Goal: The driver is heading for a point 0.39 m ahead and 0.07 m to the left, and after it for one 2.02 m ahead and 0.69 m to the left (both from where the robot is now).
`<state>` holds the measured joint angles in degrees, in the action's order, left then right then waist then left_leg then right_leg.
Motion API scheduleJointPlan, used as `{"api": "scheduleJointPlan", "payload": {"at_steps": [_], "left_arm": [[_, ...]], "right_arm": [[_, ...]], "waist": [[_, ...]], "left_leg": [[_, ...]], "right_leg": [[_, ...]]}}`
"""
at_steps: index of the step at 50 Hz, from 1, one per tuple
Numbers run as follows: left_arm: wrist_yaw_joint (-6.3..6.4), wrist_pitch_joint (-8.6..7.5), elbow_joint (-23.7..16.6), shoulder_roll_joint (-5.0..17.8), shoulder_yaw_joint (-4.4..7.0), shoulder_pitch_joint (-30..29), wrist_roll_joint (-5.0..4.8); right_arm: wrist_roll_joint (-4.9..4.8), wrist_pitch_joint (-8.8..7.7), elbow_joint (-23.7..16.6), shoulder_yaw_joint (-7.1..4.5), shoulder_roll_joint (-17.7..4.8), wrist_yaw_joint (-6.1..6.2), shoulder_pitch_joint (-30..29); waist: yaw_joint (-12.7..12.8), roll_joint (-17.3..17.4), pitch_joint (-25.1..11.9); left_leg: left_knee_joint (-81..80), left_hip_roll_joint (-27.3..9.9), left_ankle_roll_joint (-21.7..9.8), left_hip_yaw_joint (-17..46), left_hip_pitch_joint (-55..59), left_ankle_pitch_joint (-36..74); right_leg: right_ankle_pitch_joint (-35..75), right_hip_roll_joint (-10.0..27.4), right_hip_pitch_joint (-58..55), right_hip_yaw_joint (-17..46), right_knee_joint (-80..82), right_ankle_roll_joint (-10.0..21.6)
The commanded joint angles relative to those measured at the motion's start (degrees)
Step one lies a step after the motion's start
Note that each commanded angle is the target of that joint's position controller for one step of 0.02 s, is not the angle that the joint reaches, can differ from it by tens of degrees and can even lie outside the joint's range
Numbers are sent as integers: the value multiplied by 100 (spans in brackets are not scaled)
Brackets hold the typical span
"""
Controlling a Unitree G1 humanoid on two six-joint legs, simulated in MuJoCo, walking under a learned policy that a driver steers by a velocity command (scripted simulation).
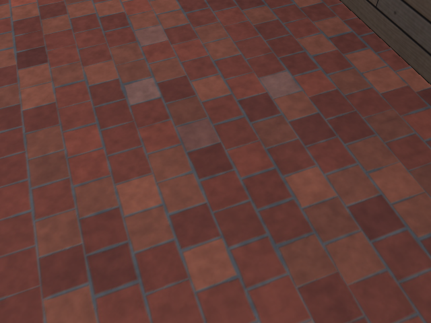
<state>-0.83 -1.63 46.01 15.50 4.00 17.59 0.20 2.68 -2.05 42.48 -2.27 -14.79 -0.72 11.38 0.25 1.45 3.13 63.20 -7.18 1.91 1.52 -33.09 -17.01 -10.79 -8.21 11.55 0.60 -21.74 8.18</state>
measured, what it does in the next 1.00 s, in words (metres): walks ahead: left foot, then right foot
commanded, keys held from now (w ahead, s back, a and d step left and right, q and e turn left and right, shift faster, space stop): w+e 0.14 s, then w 0.06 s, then w+q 0.06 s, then q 0.74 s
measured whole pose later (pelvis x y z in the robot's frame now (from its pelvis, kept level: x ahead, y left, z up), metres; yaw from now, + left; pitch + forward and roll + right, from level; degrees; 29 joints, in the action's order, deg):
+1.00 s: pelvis +0.32 +0.00 +0.00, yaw +13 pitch +0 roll +1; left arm 2.7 0.5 41.6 15.3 0.8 10.0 0.9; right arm 1.2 2.9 43.3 -5.2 -18.5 0.2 14.2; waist -1.7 2.9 2.6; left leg 51.5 8.2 0.1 7.8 -24.1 -26.8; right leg -12.6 -2.0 13.6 1.1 -26.3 2.7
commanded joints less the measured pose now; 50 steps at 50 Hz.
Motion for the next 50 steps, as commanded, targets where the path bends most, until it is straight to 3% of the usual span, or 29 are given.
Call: {"api": "scheduleJointPlan", "payload": {"at_steps": [1, 5, 10, 13, 14, 15, 16, 17, 18, 19, 20, 21, 23, 27, 33, 36, 40, 42, 44, 45, 46, 47, 48, 49, 50], "left_arm": [[20, -164, -318, 823, 195, 190, -20], [45, -157, -212, 840, 198, 700, -26], [122, -166, -107, 841, 171, 1120, 33], [166, -219, -61, 883, 133, 950, 63], [175, -238, -34, 912, 128, 866, 73], [173, -246, 11, 935, 122, 816, 78], [165, -270, 22, 887, 95, 764, 46], [179, -293, -160, 539, -4, 877, 17], [183, -220, -22, 326, -2, 1932, -171], [220, -159, 79, 699, 14, 1600, 131], [190, -155, -24, 635, -4, 966, 169], [174, -149, -116, 600, -35, 607, 189], [114, -17, -235, 559, -53, 396, 229], [125, 154, -300, 407, -106, 292, 182], [209, 339, -539, 448, -111, -605, 151], [244, 342, -638, 438, -129, -960, 121], [307, 249, -726, 441, -166, -1069, 20], [340, 186, -718, 463, -177, -871, -37], [392, 99, -613, 467, -176, -384, -29], [446, 49, -597, 723, -116, -292, 40], [482, 67, -766, 1261, -35, -617, 119], [422, 136, -790, 1347, 13, -696, 126], [379, 157, -799, 1014, -58, -616, 86], [350, 157, -831, 721, -137, -830, 55], [344, 167, -892, 627, -165, -1009, 82]], "right_arm": [[23, 88, -294, -109, -413, -26, 143], [-5, 68, -570, -76, -417, -48, -762], [-63, -41, -826, 13, -383, -112, -1509], [-83, -99, -748, -11, -470, -107, -1185], [-74, -121, -608, -61, -568, -63, -801], [-62, -171, -372, -113, -653, 1, -126], [-25, -255, -178, -148, -745, 70, 607], [50, -306, -77, -203, -1126, 136, 1474], [-34, -236, 49, -347, -1549, 77, 1405], [-314, -167, -63, -263, -1050, -10, 1046], [-346, -174, -102, -155, -667, -31, 563], [-298, -170, -109, -103, -481, -43, 359], [-321, -155, 13, -121, -584, -10, 376], [-267, -109, 90, -229, -878, -8, 532], [-222, 151, 66, -330, -972, 51, 815], [-187, 250, 30, -384, -1010, 82, 896], [-132, 356, -39, -444, -1063, 87, 849], [-137, 398, -92, -462, -1079, 77, 689], [-220, 431, -174, -451, -1037, 86, 364], [-266, 419, -241, -396, -838, 98, 363], [-319, 398, -332, -283, -348, 93, 771], [-171, 423, -271, -419, -897, 153, 803], [-98, 443, -208, -476, -1078, 147, 769], [-100, 480, -112, -487, -1044, 112, 750], [-119, 533, -58, -481, -987, 67, 779]], "waist": [[-80, -318, -243], [262, -460, -121], [540, -522, -64], [325, -630, -48], [159, -643, -133], [-138, -564, -451], [-503, -471, -867], [-687, 218, -1675], [-130, 1628, -2207], [-51, 446, -1821], [5, 145, -1104], [13, -48, -814], [143, 191, -621], [237, 241, -860], [-35, 406, -694], [-176, 493, -513], [-248, 605, -482], [-160, 675, -515], [162, 597, -493], [127, 191, -518], [-233, -1239, -612], [-160, -1183, -481], [-208, -745, -458], [-298, -542, -291], [-357, -655, -249]], "left_leg": [[-447, 58, 124, -159, -370, 566], [-1479, 200, 148, -104, -793, 1317], [-2539, 474, -15, -198, -644, 1599], [-3135, 612, -365, -290, 311, 1383], [-3264, 789, -491, -358, 842, 1149], [-3543, 1005, -624, -480, 1562, 1218], [-3803, 738, -781, -286, 2598, 1881], [-3470, -604, -1082, 1136, 3969, 3349], [-3715, -1832, -2162, 3375, 4893, 5511], [-3915, -1460, -2055, 3306, 4317, 5394], [-3991, -1161, -1931, 2448, 3712, 5421], [-4126, -855, -1779, 1992, 3366, 5463], [-4373, -428, -1579, 1472, 2817, 5475], [-4427, -220, -1603, 1220, 2418, 5564], [-4629, -54, -1451, 1764, 2142, 2734], [-4623, -26, -1441, 2162, 2188, 1652], [-4331, -11, -1442, 2588, 2282, 1995], [-4162, 31, -1338, 2812, 2287, 2451], [-3884, 312, -967, 2812, 1935, 2132], [-3469, 639, -653, 2536, 1479, 1125], [-2252, 1454, -287, 1344, 701, -921], [-1144, 1691, -197, 545, 349, -1870], [-439, 1361, -151, 532, 464, -1685], [-110, 1242, -107, 515, 502, -1339], [142, 1216, -48, 430, 494, -1043]], "right_leg": [[1955, 1413, -211, 1461, 981, 716], [1898, 1372, -688, 1653, 905, 548], [2581, 1503, -1280, 1771, 585, 470], [3131, 1687, -1311, 1643, 496, 214], [4093, 1615, -1348, 1494, 98, 78], [4941, 1417, -1441, 1278, -728, -56], [4593, 1159, -1084, 1040, -1767, -198], [2283, 759, -177, 720, -3454, -356], [-2111, -226, 1251, 327, -5182, -639], [-1751, 216, 1453, 611, -5379, -612], [-1394, 427, 1669, 534, -5219, -676], [-1231, 600, 1765, 441, -4986, -708], [-1050, 769, 1584, 339, -4575, -806], [-957, 730, 1412, 172, -4094, -1015], [-666, 811, 1753, 236, -3355, -1093], [-767, 757, 1832, 322, -2904, -1079], [-1139, 554, 1450, 353, -2186, -981], [-1234, 448, 1006, 368, -1571, -886], [-511, 474, 62, 346, -105, -789], [-322, 1066, -503, 846, 561, -668], [358, 2615, -1005, 2393, 925, -177], [1552, 3146, -435, 2810, 719, 464], [2003, 3030, -289, 2453, 601, 620], [2052, 2635, -124, 1830, 544, 478], [2096, 2265, -128, 1305, 498, 283]]}}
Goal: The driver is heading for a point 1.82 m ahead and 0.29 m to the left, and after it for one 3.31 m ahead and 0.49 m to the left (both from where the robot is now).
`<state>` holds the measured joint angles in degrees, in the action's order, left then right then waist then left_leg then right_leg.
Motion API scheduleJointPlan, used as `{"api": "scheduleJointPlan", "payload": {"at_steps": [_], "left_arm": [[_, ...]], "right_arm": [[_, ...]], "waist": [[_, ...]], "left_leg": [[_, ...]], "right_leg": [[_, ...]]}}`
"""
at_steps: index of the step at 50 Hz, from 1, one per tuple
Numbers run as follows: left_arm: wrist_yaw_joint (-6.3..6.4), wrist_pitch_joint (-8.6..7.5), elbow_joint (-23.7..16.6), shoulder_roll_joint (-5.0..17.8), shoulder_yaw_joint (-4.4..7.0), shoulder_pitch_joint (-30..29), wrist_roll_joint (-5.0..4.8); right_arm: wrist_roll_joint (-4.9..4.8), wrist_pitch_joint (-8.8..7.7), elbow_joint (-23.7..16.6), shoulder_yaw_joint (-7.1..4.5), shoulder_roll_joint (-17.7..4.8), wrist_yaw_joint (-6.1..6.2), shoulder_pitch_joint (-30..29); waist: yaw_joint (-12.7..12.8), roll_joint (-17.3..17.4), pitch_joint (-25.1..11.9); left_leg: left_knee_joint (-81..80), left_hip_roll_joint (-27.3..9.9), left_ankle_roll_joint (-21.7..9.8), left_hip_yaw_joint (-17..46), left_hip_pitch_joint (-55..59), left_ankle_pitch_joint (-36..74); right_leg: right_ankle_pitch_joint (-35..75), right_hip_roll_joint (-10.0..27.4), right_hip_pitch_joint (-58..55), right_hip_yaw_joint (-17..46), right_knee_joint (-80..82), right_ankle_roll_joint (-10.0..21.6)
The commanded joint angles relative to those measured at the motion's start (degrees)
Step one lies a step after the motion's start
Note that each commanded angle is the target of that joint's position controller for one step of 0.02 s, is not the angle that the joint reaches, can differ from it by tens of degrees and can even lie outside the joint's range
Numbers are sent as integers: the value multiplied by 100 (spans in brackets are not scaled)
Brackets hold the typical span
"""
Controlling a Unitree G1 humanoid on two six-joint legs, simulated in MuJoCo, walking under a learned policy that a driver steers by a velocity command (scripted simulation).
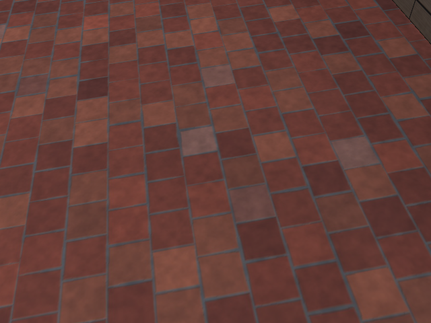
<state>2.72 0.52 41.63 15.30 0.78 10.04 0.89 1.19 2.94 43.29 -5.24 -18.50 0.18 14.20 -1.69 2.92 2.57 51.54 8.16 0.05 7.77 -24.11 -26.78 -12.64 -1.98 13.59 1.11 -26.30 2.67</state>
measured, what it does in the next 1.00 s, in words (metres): steps on the spot, turning left: left foot, then right foot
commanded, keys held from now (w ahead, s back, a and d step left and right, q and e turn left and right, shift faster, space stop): q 0.58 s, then no key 0.20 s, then e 0.22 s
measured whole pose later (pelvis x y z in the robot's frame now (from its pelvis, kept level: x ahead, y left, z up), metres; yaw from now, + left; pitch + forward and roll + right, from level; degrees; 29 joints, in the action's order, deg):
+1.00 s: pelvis -0.02 +0.02 +0.00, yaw +22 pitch -1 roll +0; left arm 0.2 1.7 45.9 14.1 0.7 13.1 0.5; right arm 1.3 1.8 46.0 -0.2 -14.5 1.5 12.2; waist -0.1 1.7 2.0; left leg 27.4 4.8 -2.4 4.7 -11.3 -15.9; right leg -13.6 -2.6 11.8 3.4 -26.5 1.7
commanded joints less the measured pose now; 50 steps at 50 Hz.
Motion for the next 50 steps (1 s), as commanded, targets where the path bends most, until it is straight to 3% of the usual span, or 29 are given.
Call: {"api": "scheduleJointPlan", "payload": {"at_steps": [1, 4, 8, 15, 18, 19, 20, 21, 22, 23, 24, 26, 29, 39, 42, 44, 45, 46, 47, 48, 50], "left_arm": [[13, -47, -477, 663, 161, -275, 34], [1, -49, -418, 722, 208, 98, 54], [-14, -60, -289, 852, 299, 485, 53], [-158, -40, -244, 1068, 415, 392, 102], [-189, 22, -209, 1174, 463, 307, 32], [-191, 47, -172, 1146, 467, 334, -6], [-214, 76, -149, 952, 431, 571, 21], [-218, 125, -528, 430, 286, 573, 87], [-108, 217, -606, 699, 307, 8, 110], [-114, 258, -562, 763, 341, 12, 23], [-145, 235, -454, 816, 369, 103, -36], [-191, 204, -299, 937, 422, 324, 73], [-239, 231, -291, 806, 402, 321, 57], [-180, 266, -248, 614, 307, -3, -21], [-165, 245, -52, 450, 221, 202, -81], [-143, 183, 133, 299, 151, 465, -62], [-110, 108, 115, 492, 163, 376, 1], [-89, 26, 24, 934, 214, 369, 80], [-168, 14, 45, 1199, 262, 66, -28], [-242, 3, 50, 1047, 254, -21, -57], [-286, 24, 46, 1012, 274, -13, -54]], "right_arm": [[17, 78, -128, -170, -584, -86, 510], [-66, 129, -226, -112, -515, -184, 190], [-61, 187, -374, -43, -422, -233, -206], [-129, 183, -606, 78, -276, -289, -489], [-120, 113, -610, 93, -242, -279, -289], [-60, 54, -550, 89, -280, -234, -116], [32, -27, -526, 11, -635, -162, 19], [-11, -86, -727, -161, -1524, -131, -10], [-33, -74, -577, -252, -1517, -107, 535], [-47, -58, -534, -138, -1164, -84, 293], [-77, -33, -584, -52, -877, -61, -180], [-107, -39, -678, 11, -686, -11, -510], [-123, -90, -602, -11, -756, -41, -219], [25, -147, -349, 77, -677, 13, 132], [61, -174, -244, 242, -369, 54, -95], [5, -184, -113, 323, -317, 112, -187], [17, -222, -72, 342, -299, 129, -43], [30, -245, -107, 333, -278, 135, 127], [-34, -182, -48, 304, -323, 156, 185], [31, -156, 16, 301, -413, 189, 120], [-7, -173, 49, 275, -412, 193, -62]], "waist": [[-150, -1079, -236], [85, -1117, -377], [311, -1180, -414], [342, -1349, -472], [158, -1253, -534], [28, -995, -552], [6, 17, -516], [206, 1460, -326], [-382, 843, -449], [-102, 551, -172], [124, 432, 48], [252, 570, -121], [199, 270, -403], [-36, 370, -306], [71, 328, -411], [323, 139, -365], [233, -103, -377], [85, -806, -461], [-109, -1181, -238], [-62, -1246, -132], [51, -1326, -130]], "left_leg": [[1526, -328, 206, -290, -493, 104], [1477, -372, 362, -443, -674, 280], [816, -534, 390, -549, -736, 189], [-752, -687, 96, -1060, 461, -18], [-1967, -615, -105, -1224, 1129, 534], [-2768, -573, -189, -1135, 1631, 1197], [-3568, -1227, -343, 17, 2202, 1402], [-3507, -2984, -1008, 2339, 2448, 3764], [-3390, -3060, -1680, 2140, 2040, 4090], [-3410, -2661, -1641, 1649, 1837, 3730], [-3493, -2212, -1390, 1216, 1600, 3261], [-3433, -1741, -1181, 873, 1718, 3544], [-3340, -1702, -1205, 962, 1953, 3773], [-3300, -1769, -1303, 1358, 1766, 3191], [-3257, -1713, -1149, 1180, 1382, 3164], [-3076, -1582, -850, 1000, 977, 2803], [-2975, -1457, -594, 951, 740, 2453], [-2363, -1051, -400, 511, 614, 1823], [-2493, -506, -277, -92, 908, 918], [-2455, -572, -232, -243, 1164, 883], [-2240, -444, -186, -400, 1118, 996]], "right_leg": [[2569, 1461, -456, 935, 885, 762], [3011, 1401, -919, 560, 742, 813], [2767, 1672, -1355, 528, 715, 957], [2413, 1862, -784, 57, 516, 901], [2140, 1865, -553, -174, 41, 645], [1649, 1761, -206, -395, -356, 350], [463, 1389, 586, -823, -1394, -69], [-2441, 360, 2135, -1067, -2561, -516], [-2469, 313, 2099, -182, -3331, -498], [-1979, 414, 2117, 25, -3572, -470], [-1417, 476, 2027, 110, -3453, -437], [-901, 392, 1872, 32, -3498, -458], [-757, 307, 1867, 70, -3513, -519], [-1064, 186, 1122, 35, -1954, -368], [-962, 151, 95, -32, -956, -250], [106, 112, -902, -15, 570, -149], [539, 443, -1268, 506, 834, -93], [1273, 1341, -1348, 1569, 1004, 91], [1855, 1732, -417, 1967, 904, 655], [1769, 1655, -181, 2051, 881, 757], [1616, 1293, -213, 1949, 772, 626]]}}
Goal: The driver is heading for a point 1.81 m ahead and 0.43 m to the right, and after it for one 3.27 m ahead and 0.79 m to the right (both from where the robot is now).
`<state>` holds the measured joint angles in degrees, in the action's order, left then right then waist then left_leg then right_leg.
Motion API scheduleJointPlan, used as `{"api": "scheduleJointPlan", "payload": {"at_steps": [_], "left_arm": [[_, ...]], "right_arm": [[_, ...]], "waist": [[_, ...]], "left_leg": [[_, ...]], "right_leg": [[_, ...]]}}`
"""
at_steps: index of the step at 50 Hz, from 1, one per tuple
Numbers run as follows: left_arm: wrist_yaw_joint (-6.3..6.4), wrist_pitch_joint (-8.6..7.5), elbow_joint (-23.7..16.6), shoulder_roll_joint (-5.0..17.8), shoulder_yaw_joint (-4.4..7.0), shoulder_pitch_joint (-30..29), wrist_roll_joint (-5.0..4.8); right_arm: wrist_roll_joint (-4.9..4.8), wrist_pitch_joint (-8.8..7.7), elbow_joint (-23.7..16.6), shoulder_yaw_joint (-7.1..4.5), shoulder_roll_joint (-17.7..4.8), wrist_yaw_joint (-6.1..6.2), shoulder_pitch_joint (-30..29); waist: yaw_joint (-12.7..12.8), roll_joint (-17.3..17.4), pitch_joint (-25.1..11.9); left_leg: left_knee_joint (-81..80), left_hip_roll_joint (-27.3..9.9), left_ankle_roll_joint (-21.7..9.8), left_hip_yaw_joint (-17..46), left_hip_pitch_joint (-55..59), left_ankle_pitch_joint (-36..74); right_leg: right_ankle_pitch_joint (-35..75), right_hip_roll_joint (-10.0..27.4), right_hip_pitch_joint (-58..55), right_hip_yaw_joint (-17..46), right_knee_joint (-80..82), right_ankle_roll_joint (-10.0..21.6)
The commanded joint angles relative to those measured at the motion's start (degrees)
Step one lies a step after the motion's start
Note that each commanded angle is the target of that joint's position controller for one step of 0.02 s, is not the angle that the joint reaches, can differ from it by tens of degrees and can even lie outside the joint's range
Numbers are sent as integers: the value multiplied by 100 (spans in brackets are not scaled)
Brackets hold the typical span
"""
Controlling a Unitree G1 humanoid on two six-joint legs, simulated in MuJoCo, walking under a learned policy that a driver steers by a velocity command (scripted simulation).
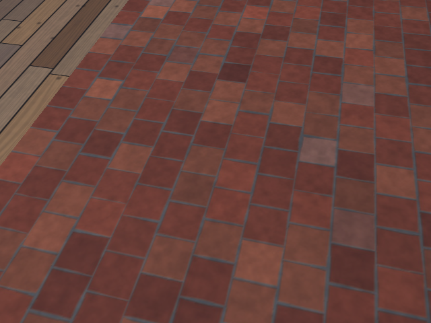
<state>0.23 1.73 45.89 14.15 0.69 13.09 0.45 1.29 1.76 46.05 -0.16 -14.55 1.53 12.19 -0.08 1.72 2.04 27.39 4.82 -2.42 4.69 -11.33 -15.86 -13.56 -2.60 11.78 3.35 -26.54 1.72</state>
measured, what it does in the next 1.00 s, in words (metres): walks ahead, turning right: left foot, then right foot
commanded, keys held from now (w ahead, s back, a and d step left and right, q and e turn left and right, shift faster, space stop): e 0.52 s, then w+e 0.20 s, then w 0.20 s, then w+q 0.08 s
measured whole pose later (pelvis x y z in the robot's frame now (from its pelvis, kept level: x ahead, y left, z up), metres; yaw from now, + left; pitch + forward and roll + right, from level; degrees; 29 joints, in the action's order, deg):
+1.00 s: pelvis +0.08 -0.06 +0.00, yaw -29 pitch +1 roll +0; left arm -0.3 -2.8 49.1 15.4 2.3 25.2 1.1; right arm 2.0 -0.4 43.9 -2.1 -16.4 -2.8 7.6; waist 3.5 1.8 0.8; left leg 37.7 -2.6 0.6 -1.4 -31.1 -8.2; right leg -17.1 -5.4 -3.9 7.3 -12.7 4.8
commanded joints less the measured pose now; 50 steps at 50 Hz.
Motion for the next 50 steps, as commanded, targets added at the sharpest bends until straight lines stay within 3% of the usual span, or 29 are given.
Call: {"api": "scheduleJointPlan", "payload": {"at_steps": [1, 6, 9, 10, 11, 12, 13, 14, 15, 17, 21, 26, 27, 28, 29, 30, 31, 32, 33, 34, 35, 37, 40, 45, 50], "left_arm": [[-16, -83, -377, 1185, 315, -252, -25], [-5, 22, -340, 1258, 458, -106, -16], [-25, 110, -462, 1172, 496, -535, -44], [-47, 103, -580, 969, 449, -615, -75], [-56, 88, -723, 677, 381, -568, -109], [-13, 105, -612, 970, 456, -418, 82], [-17, 123, -459, 1103, 522, -257, 105], [-46, 163, -351, 1044, 533, -131, 82], [-95, 201, -350, 990, 521, -123, 65], [-213, 237, -403, 881, 463, -261, 40], [-304, 263, -656, 767, 378, -682, -3], [-279, 250, -787, 776, 361, -602, -57], [-271, 229, -770, 746, 354, -471, -36], [-249, 191, -709, 751, 363, -264, 17], [-202, 133, -537, 974, 445, 199, 77], [-170, 61, -558, 1766, 636, 664, 98], [-193, 29, -552, 1905, 669, 905, 84], [-173, 31, -485, 1592, 593, 785, 80], [-135, 28, -514, 1282, 498, 471, 30], [-92, -10, -565, 1186, 461, 251, 20], [-54, -75, -583, 1101, 437, 185, 28], [-78, -221, -483, 1056, 420, 387, 19], [-96, -366, -301, 1020, 414, 770, 0], [-53, -453, -21, 1036, 400, 1283, 40], [-4, -554, 181, 1071, 372, 1417, 88]], "right_arm": [[-26, -58, -240, -255, -820, 44, 136], [-92, -100, -318, -229, -583, 87, 134], [-88, -172, -277, -243, -652, 138, 493], [3, -192, -293, -315, -998, 177, 628], [53, -155, -352, -465, -1612, 178, 383], [63, -134, -390, -450, -1473, 141, 320], [28, -130, -473, -336, -1062, 107, 212], [17, -121, -526, -279, -875, 102, -23], [39, -122, -555, -261, -847, 118, -153], [56, -132, -504, -291, -956, 134, 9], [27, -114, -394, -371, -1125, 76, 372], [15, -94, -368, -465, -1300, -38, 252], [3, -88, -376, -486, -1334, -54, 221], [-15, -81, -389, -496, -1331, -58, 153], [39, -82, -408, -460, -1161, -66, 219], [112, -66, -793, -281, -551, -122, -56], [251, -42, -1002, -309, -826, -87, -528], [164, -63, -1006, -375, -1007, -126, -635], [49, -134, -913, -415, -1113, -188, -522], [43, -207, -809, -420, -1089, -229, -415], [120, -242, -676, -405, -1031, -261, -267], [168, -258, -549, -382, -897, -330, -119], [127, -246, -550, -349, -757, -361, -361], [95, -294, -710, -293, -629, -404, -1095], [42, -362, -867, -256, -604, -441, -1413]], "waist": [[-89, -1251, -96], [-2, -1058, -357], [-232, -891, -466], [-238, -327, -485], [-86, 908, -217], [-116, 988, -272], [24, 338, -258], [160, 94, -166], [205, 239, -119], [29, 614, -121], [-263, 696, -235], [-209, 908, -315], [-123, 838, -413], [35, 667, -462], [211, -22, -570], [364, -1780, -515], [641, -1398, -132], [484, -1037, 345], [255, -882, 638], [133, -884, 667], [86, -907, 556], [53, -669, 181], [176, -642, 153], [497, -682, 374], [501, -759, 476]], "left_leg": [[310, -88, 83, -158, -269, -112], [584, 12, 144, -280, -655, -822], [-496, -205, 40, -97, 229, -93], [-1096, -910, -156, 616, 645, -122], [-1520, -2059, -710, 1849, 779, 851], [-1297, -2789, -1322, 2063, 548, 2170], [-1175, -2631, -1409, 1645, 419, 2776], [-1055, -2279, -1234, 1071, 315, 2886], [-1003, -1979, -1004, 643, 397, 2848], [-864, -1694, -870, 201, 801, 3169], [-677, -1957, -961, 31, 1179, 3312], [-262, -2057, -783, -293, 791, 3386], [-172, -2047, -673, -383, 621, 2587], [89, -1954, -470, -535, 159, 1272], [910, -1685, -210, -805, -709, -215], [2778, -779, 213, -1443, -2428, -2207], [3299, -430, 227, -485, -3135, -2249], [3464, -685, 196, -198, -3217, -1678], [3290, -819, 193, -213, -3099, -1010], [3048, -864, 240, -240, -2916, -584], [2997, -863, 301, -299, -2711, -252], [2949, -799, 365, -365, -2567, 146], [2484, -829, 455, -466, -2726, 462], [1449, -808, 490, -546, -2817, 851], [815, -698, 128, -733, -2357, 666]], "right_leg": [[1852, 1301, -88, 1779, 723, 724], [2409, 1285, -446, 2221, 456, 913], [1839, 858, 207, 2014, 131, 514], [1037, 464, 774, 1643, -430, 233], [-643, -486, 1748, 509, -1299, -57], [-2042, -293, 1748, 50, -2705, -101], [-1965, -138, 1664, 154, -3359, -96], [-1658, -57, 1582, 150, -3654, -132], [-1395, -19, 1651, 85, -3617, -162], [-1208, -30, 1807, -121, -3317, -310], [-1294, 94, 1570, -347, -2373, -350], [-1184, 19, 630, -767, -1158, -121], [-936, -42, 297, -874, -682, -38], [-567, -130, -301, -898, -42, 86], [-840, 64, -1207, -254, 491, 265], [-1938, 1866, -1863, 2498, 1264, 881], [-2329, 2398, -1219, 3722, 1726, 1561], [-2913, 2222, -875, 3405, 1827, 1652], [-2918, 1869, -593, 2888, 1916, 1447], [-2340, 1504, -554, 2460, 1970, 1254], [-1562, 1249, -611, 2121, 1929, 1180], [-410, 1091, -886, 1741, 1790, 1172], [-24, 1081, -1064, 1549, 1836, 1193], [204, 1178, -1210, 1459, 1864, 1168], [1496, 1414, -1327, 1136, 1626, 1055]]}}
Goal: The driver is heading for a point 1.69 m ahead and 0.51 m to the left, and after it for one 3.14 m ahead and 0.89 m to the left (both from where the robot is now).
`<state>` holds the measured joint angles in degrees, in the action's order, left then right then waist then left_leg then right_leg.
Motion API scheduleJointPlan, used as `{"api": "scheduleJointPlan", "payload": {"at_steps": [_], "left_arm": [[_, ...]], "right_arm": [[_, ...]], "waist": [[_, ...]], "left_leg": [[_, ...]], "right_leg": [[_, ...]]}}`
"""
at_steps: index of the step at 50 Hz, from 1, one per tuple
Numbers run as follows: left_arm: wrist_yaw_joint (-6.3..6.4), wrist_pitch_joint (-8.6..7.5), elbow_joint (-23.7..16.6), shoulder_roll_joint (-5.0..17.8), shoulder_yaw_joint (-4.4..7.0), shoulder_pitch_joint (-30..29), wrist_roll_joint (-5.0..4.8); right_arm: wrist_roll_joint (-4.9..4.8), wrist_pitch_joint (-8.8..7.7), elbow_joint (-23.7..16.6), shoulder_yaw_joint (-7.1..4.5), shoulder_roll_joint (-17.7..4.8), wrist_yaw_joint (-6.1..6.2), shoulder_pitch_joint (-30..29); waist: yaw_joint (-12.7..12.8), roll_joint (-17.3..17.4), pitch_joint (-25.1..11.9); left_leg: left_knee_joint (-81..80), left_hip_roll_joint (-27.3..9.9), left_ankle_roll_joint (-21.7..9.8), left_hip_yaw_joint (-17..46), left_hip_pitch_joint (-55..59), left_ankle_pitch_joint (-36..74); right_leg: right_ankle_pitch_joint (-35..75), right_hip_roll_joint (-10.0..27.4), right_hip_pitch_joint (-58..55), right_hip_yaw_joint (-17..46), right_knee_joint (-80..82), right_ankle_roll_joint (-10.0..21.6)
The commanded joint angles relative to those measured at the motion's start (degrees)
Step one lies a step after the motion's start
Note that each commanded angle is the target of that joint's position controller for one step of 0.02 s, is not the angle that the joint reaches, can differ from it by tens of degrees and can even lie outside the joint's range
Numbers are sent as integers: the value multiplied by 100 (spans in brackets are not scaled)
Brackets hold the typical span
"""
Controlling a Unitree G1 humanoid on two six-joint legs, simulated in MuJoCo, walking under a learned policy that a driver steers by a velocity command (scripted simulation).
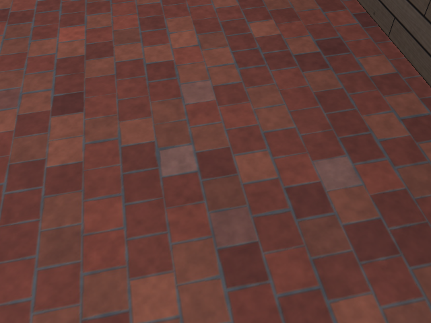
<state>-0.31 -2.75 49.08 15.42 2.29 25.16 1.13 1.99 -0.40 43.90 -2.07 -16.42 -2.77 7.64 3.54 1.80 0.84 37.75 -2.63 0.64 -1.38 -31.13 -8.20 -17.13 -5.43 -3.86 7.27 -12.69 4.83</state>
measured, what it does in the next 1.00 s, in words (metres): walks ahead, turning left: left foot, then right foot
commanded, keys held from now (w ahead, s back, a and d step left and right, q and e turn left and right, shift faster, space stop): w+q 0.94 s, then w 0.06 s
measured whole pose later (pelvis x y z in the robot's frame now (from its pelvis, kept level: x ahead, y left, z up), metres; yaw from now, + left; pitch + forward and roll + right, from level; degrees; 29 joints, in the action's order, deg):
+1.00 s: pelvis +0.53 +0.10 +0.00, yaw +32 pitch +1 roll -1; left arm 0.0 -5.1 50.2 14.2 2.1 23.5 1.1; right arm 2.1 0.3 42.4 -2.6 -16.0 -4.3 4.9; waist 3.4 2.5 2.7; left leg 46.7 -3.1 -2.5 -0.7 -37.6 -3.4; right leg -15.6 -1.2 -0.7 -11.7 -13.7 2.0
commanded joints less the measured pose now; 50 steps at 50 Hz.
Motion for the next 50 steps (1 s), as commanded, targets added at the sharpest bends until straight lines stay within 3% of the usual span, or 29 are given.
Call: {"api": "scheduleJointPlan", "payload": {"at_steps": [1, 3, 4, 5, 6, 7, 8, 9, 10, 11, 14, 16, 21, 25, 27, 29, 30, 31, 32, 33, 34, 35, 38, 41, 44, 47, 50], "left_arm": [[65, -119, -106, 955, 208, 169, 29], [89, -137, -71, 1007, 202, -16, 51], [85, -129, -32, 1013, 194, -69, 47], [90, -142, -46, 965, 159, -76, 36], [50, -173, -305, 567, 38, 127, -98], [45, -193, -337, 671, 75, 34, 40], [26, -200, -384, 817, 95, -300, 129], [-26, -248, -420, 792, 66, -604, 118], [-58, -262, -454, 706, 47, -736, 108], [-68, -210, -487, 688, 38, -748, 158], [-108, -35, -513, 557, -12, -757, 220], [-114, 13, -690, 510, -34, -1220, 206], [-156, 0, -1118, 373, -117, -2470, 140], [-149, -52, -1357, 424, -140, -2998, 63], [-118, -88, -1322, 562, -102, -2743, 49], [-21, -150, -1023, 811, 7, -1778, 31], [62, -225, -861, 1006, 84, -1049, 83], [178, -254, -850, 1408, 180, -132, 229], [178, -156, -895, 1776, 269, -438, 260], [144, -93, -925, 1248, 226, -762, 150], [117, -98, -983, 745, 107, -1078, 100], [92, -118, -945, 549, 56, -1213, 116], [82, -255, -726, 510, 47, -996, 54], [42, -363, -586, 540, 90, -798, -18], [41, -351, -448, 509, 103, -616, -12], [38, -332, -321, 524, 112, -501, -6], [49, -312, -111, 618, 121, -152, -1]], "right_arm": [[-39, -151, -645, -71, -431, -6, -866], [-66, -159, -457, -127, -506, 56, -236], [-59, -188, -210, -183, -563, 118, 478], [-10, -236, 45, -265, -759, 189, 1373], [87, -261, 126, -424, -1395, 243, 2181], [-78, -228, 244, -414, -1363, 166, 2027], [-165, -207, 151, -370, -1117, 120, 1441], [-161, -213, 64, -322, -867, 104, 1106], [-126, -228, 65, -272, -701, 116, 956], [-131, -257, 123, -239, -620, 129, 932], [-200, -360, 240, -256, -666, 154, 1114], [-215, -363, 312, -283, -732, 184, 1276], [-208, -324, 480, -316, -721, 225, 1818], [-142, -294, 510, -345, -787, 292, 2047], [-118, -283, 431, -374, -872, 347, 1844], [-104, -298, 339, -404, -985, 330, 1552], [-156, -335, 323, -393, -938, 273, 1507], [-208, -382, 141, -267, -467, 248, 1628], [-338, -332, -1, -204, -140, 256, 2331], [-128, -223, 211, -257, -627, 313, 2189], [-82, -197, 207, -279, -667, 257, 1754], [-85, -183, 173, -264, -556, 208, 1515], [10, -14, 119, -254, -418, 60, 1351], [13, 63, -67, -217, -314, -31, 891], [18, 62, -284, -172, -257, -100, 298], [-9, 17, -478, -78, -119, -161, -289], [22, -22, -667, 17, -15, -191, -849]], "waist": [[58, -781, 590], [-302, -735, 338], [-654, -520, -57], [-1035, -301, -629], [-1134, 813, -1333], [-868, 1203, -1287], [-648, 541, -487], [-586, 85, -113], [-451, -59, 142], [-321, 18, 215], [-220, 130, 79], [-286, 93, 222], [-680, 156, 282], [-829, 225, 200], [-630, 277, 132], [-187, 226, -268], [187, -78, -723], [425, -775, -1630], [-109, -2019, -1899], [-215, -1069, -1217], [-221, -488, -577], [-273, -355, -252], [-391, -796, -93], [-404, -707, -30], [-334, -646, 149], [-229, -635, 280], [-57, -625, 409]], "left_leg": [[-323, 98, -301, -160, -111, -193], [-577, 420, -553, -298, 979, -406], [-908, 642, -699, -380, 1865, -337], [-1035, 374, -907, 18, 3121, -462], [-1546, -1177, -1519, 2639, 4545, -1910], [-2461, -1744, -1799, 4752, 4615, -1989], [-2415, -1625, -1799, 4151, 3970, -1989], [-2447, -1416, -1759, 3418, 3338, -1461], [-2547, -1115, -1627, 2886, 2848, -888], [-2608, -881, -1523, 2551, 2551, -359], [-2704, -579, -1589, 2037, 2290, 715], [-2844, -478, -1616, 1909, 2176, 777], [-2669, -232, -1348, 1802, 2395, 1348], [-2254, -359, -1218, 2064, 2788, 2087], [-1985, -444, -1050, 2244, 2819, 2265], [-1054, -260, -832, 2214, 2609, 3045], [56, 100, -704, 1940, 2235, 2754], [1651, 423, -631, 1459, 1558, 880], [2860, 1165, -515, 878, -81, -2535], [3362, 581, -558, 845, -524, -2051], [3277, 395, -537, 790, -452, -1475], [3090, 235, -481, 725, -328, -1182], [2878, 57, -377, 575, -102, -958], [2793, -35, -325, 509, -556, -564], [2332, -97, -242, 380, -967, -18], [1278, -70, -246, 97, -788, 608], [303, 38, -391, -197, -415, 608]], "right_leg": [[2165, 1756, 259, 655, 193, 680], [3778, 1713, 372, 313, -423, 482], [4691, 1503, 414, -27, -1411, 363], [4467, 1268, 1007, -347, -2679, 220], [2359, 599, 2636, -813, -4784, -109], [-908, -12, 3752, -541, -5763, -132], [-582, 407, 4157, -216, -6107, -59], [-141, 647, 4122, -249, -5945, -46], [61, 837, 3994, -283, -5566, -63], [103, 937, 3808, -301, -5275, -141], [189, 944, 3643, -508, -4900, -423], [485, 976, 3912, -619, -4461, -602], [1560, 813, 4036, -748, -2987, -776], [1650, 612, 3755, -691, -2308, -678], [1401, 548, 3166, -570, -1914, -550], [952, 332, 1771, -620, -1565, -358], [938, 636, 659, -409, -1282, -185], [-429, 2096, -594, 1024, -1132, 79], [-886, 3217, -1304, 3585, -386, 657], [-1372, 3028, -614, 3535, -362, 680], [-996, 2713, 99, 2534, -276, 562], [-158, 2425, 580, 1716, -138, 461], [1384, 2025, 1029, 475, 51, 309], [2036, 2048, 897, -101, 236, 384], [2382, 1963, 793, -665, 367, 389], [2606, 1796, 776, -1212, 364, 292], [2855, 1888, 624, -1394, 359, 281]]}}
Next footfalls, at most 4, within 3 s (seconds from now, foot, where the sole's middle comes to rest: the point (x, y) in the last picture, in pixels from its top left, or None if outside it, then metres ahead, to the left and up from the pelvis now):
0.10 left None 0.20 0.11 -0.78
0.60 right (245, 308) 0.54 0.00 -0.78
1.14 left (152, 263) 0.67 0.31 -0.78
1.70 right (166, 184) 1.00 0.31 -0.78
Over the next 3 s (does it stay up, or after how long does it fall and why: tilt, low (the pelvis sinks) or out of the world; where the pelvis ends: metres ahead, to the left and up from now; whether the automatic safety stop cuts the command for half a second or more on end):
stays up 1.50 0.38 0.01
